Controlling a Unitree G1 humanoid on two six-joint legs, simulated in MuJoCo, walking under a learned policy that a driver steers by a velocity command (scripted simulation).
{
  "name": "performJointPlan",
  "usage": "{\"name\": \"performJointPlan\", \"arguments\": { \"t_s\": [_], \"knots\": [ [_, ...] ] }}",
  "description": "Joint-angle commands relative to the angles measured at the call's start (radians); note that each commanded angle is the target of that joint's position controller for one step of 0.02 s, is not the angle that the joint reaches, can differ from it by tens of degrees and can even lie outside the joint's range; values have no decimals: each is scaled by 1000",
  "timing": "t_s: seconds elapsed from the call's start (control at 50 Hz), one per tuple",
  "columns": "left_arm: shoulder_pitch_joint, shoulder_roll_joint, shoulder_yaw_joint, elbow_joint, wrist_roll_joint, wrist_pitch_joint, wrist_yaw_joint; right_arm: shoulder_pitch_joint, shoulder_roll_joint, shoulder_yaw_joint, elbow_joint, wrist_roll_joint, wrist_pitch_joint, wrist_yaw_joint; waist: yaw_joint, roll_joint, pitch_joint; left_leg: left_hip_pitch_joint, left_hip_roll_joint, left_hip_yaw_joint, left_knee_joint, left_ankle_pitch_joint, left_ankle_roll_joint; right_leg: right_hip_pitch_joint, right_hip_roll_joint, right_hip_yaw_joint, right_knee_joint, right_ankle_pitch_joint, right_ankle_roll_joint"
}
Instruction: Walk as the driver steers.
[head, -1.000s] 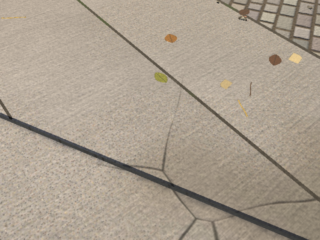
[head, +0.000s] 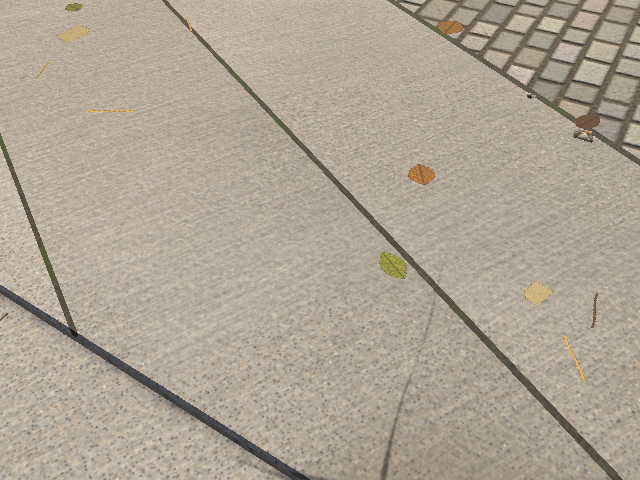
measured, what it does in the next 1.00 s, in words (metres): climbs: left foot, then right foot 0.04 m higher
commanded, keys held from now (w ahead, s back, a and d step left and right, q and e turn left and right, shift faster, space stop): w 0.70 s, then w+q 0.16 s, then q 0.14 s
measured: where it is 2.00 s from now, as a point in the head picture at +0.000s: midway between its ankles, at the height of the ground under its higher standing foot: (342, 396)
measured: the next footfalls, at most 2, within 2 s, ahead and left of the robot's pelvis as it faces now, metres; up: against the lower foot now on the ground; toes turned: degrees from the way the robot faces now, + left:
left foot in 0.24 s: +0.33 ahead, +0.15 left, +0.00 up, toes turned +3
right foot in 0.78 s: +0.66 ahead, -0.09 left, +0.04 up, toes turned -4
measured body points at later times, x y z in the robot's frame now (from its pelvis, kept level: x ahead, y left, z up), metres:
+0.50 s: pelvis +0.28 +0.08 +0.00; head +0.30 +0.08 +0.45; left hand +0.41 +0.34 -0.12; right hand +0.30 -0.18 -0.14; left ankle +0.29 +0.15 -0.74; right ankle +0.32 -0.09 -0.63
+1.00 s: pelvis +0.56 +0.01 +0.03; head +0.58 +0.01 +0.48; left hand +0.60 +0.28 -0.10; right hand +0.67 -0.25 -0.10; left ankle +0.54 +0.16 -0.61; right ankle +0.62 -0.08 -0.70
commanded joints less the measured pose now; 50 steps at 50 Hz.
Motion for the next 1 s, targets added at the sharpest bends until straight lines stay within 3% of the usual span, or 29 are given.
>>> {"name": "performJointPlan", "arguments": {
  "t_s": [0.02, 0.08, 0.12, 0.16, 0.2, 0.22, 0.24, 0.26, 0.28, 0.3, 0.32, 0.34, 0.36, 0.38, 0.44, 0.5, 0.58, 0.7, 0.74, 0.76, 0.78, 0.8, 0.82, 0.84, 0.86, 0.9, 0.94, 1.0],
  "knots": [
    [-39, 124, 7, -63, -3, -26, 14, -141, -18, 1, -76, 0, -10, 17, -25, -55, 154, -36, -11, 42, -217, 173, -9, -70, -189, 136, -238, 307, -119],
    [29, 153, 12, -50, -13, -20, 17, -255, -9, 11, -111, 13, -7, 36, 16, -83, 164, 51, -48, 77, -419, 215, -12, -4, -207, 105, -260, 321, -115],
    [51, 163, 20, -35, -21, -14, 14, -291, -27, 10, -131, 18, -4, 48, 17, -106, 183, 53, -49, 64, -491, 190, 0, 80, -245, 97, -239, 354, -116],
    [41, 173, 31, -27, -25, -4, 11, -289, -50, 6, -141, 16, -3, 56, -3, -128, 183, 75, -58, 66, -523, 121, 30, 161, -280, 83, -175, 509, -105],
    [13, 200, 46, -31, -27, 4, 12, -208, -104, -15, -131, 7, -4, 56, -68, -174, 113, 216, -105, 89, -531, 36, 72, 210, -298, 75, -44, 851, -83],
    [-14, 210, 52, -35, -24, 13, 13, -75, -143, -36, -94, 6, -4, 52, -141, -192, 37, 372, -137, 108, -545, 21, 100, 206, -284, 56, 106, 995, -67],
    [-35, 204, 50, -47, -20, 19, 14, 122, -188, -61, -33, 8, 2, 42, -228, -186, -71, 647, -132, 92, -542, 50, 130, 88, -245, 40, 326, 997, -39],
    [-34, 153, 33, -81, 1, 16, 12, 309, -275, -82, 10, -6, 8, 25, -261, -22, -236, 1010, 93, -181, -479, 76, 184, -207, -170, 35, 669, 560, -12],
    [98, -2, -8, -80, -17, -8, -8, 323, -285, -71, 27, -15, 6, 33, -151, 242, -399, 1243, 301, -678, -666, -190, 338, -530, 23, 160, 979, -244, 31],
    [-14, 95, 19, -82, -51, -36, -12, 280, -196, -50, 26, -16, 3, 33, -188, 157, -322, 1143, 257, -687, -757, -253, 284, -614, -11, 280, 1098, -238, 8],
    [-117, 142, 33, -120, -71, -47, -11, 191, -150, -36, 14, -11, -4, 31, -167, 115, -161, 990, 225, -518, -775, -208, 240, -677, -58, 240, 1113, -161, -9],
    [-166, 147, 35, -131, -63, -52, -1, 110, -124, -26, -1, -11, -14, 33, -128, 9, -84, 820, 195, -402, -804, -107, 217, -637, -114, 217, 1065, -62, -13],
    [-186, 146, 44, -134, -48, -45, 7, 74, -98, -20, 2, -20, -22, 36, -95, -7, -31, 690, 163, -321, -835, -56, 207, -594, -146, 205, 1023, -7, -14],
    [-156, 130, 46, -131, -42, -30, 8, 64, -78, -12, 12, -32, -29, 38, -59, 20, -21, 614, 137, -273, -865, -56, 199, -538, -173, 216, 1000, 32, -20],
    [-159, 91, 45, -140, -41, 3, 11, 109, -83, -8, 49, -28, -32, 32, -34, 55, 43, 511, 117, -205, -934, -73, 217, -564, -191, 193, 971, 48, -7],
    [-269, 111, 45, -185, -28, 18, 13, 165, -109, -4, 68, -29, -24, 15, -44, 30, 108, 520, 127, -188, -956, -90, 222, -759, -214, 195, 952, 138, 25],
    [-431, 86, 25, -240, -8, 8, 1, 247, -128, 0, 69, -29, -4, -5, -93, 3, 117, 573, 109, -118, -958, 12, 199, -831, -203, 148, 745, 256, 53],
    [-621, 60, 1, -304, -28, -16, -37, 391, -144, 2, 103, -14, 21, -11, -152, 43, 135, 743, 129, -42, -932, 206, 176, -751, -110, 37, 455, 224, 29],
    [-597, 88, 11, -314, -34, -28, -51, 389, -145, 3, 105, -13, 29, -12, -107, 90, 113, 776, 147, -53, -867, 370, 162, -636, -66, 26, 375, 151, 1],
    [-516, 120, 27, -300, -34, -33, -53, 367, -158, 1, 101, -12, 31, -16, -49, 127, 59, 781, 147, -52, -792, 555, 149, -506, -29, 14, 345, 138, -14],
    [-356, 169, 53, -255, -34, -35, -49, 334, -153, 5, 91, -11, 32, -20, 39, 136, -28, 752, 108, -18, -636, 713, 121, -297, 6, 9, 298, 156, -41],
    [-138, 269, 88, -205, -21, -34, -37, 298, -130, 17, 57, -20, 28, -25, 124, 75, -183, 567, 52, 17, -356, 568, 75, 47, -128, 175, 295, 197, -97],
    [-1, 361, 114, -166, 1, -24, -30, 417, -6, 44, 38, -10, 11, -19, 80, -208, -389, 186, -127, 38, 53, 8, 0, 415, -410, 692, 130, -111, -248],
    [-23, 278, 85, -178, 11, -25, -22, 343, -74, 22, 51, -7, -11, -9, 99, -236, -405, 74, -148, -150, 248, -400, 11, 395, -435, 909, -30, -159, -243],
    [-138, 217, 64, -189, 0, -29, -16, 291, -125, -4, 29, 20, -18, -3, 60, -212, -240, -28, -99, -152, 343, -371, 22, 253, -436, 745, -32, -198, -200],
    [-298, 128, 39, -195, -4, -34, -15, 213, -104, -14, 7, 14, 2, -17, -18, -92, -36, 45, -2, -76, 278, -248, 30, -83, -368, 434, -82, 31, -144],
    [-368, 77, 29, -187, 13, -40, -22, 288, -69, -26, 30, 19, 47, -32, -87, -124, 18, 195, 22, -77, 228, -223, 27, -244, -311, 222, -110, 232, -103],
    [-373, 133, 44, -180, 20, -40, -6, 264, -65, -38, 0, 13, 82, -45, -117, -110, 74, 178, 10, -52, 121, -181, -2, -284, -289, 59, -131, 429, -131]
  ]
}}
